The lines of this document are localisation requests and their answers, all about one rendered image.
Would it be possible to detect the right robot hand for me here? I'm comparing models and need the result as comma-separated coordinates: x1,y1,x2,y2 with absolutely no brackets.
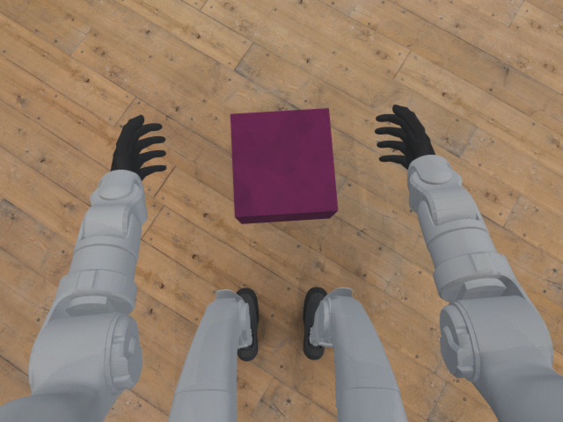
375,105,435,170

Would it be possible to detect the robot left forearm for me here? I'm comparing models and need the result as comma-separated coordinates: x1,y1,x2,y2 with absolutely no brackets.
28,170,148,390

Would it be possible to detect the carton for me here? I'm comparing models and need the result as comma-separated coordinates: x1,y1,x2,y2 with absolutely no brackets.
230,108,338,224

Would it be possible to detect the robot left upper arm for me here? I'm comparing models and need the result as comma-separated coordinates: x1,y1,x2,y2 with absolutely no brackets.
0,312,143,422

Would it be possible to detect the robot right upper arm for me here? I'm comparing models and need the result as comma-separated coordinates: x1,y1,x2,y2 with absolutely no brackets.
440,295,563,422

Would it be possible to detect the left robot hand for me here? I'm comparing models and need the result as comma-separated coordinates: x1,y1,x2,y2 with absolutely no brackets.
110,115,166,181

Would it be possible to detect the robot right foot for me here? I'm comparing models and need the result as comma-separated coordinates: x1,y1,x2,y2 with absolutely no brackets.
303,287,327,360

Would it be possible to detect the robot right thigh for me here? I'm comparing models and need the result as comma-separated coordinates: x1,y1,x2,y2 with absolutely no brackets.
318,295,408,422

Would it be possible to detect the robot right forearm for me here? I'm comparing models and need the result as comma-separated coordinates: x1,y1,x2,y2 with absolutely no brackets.
407,155,553,363

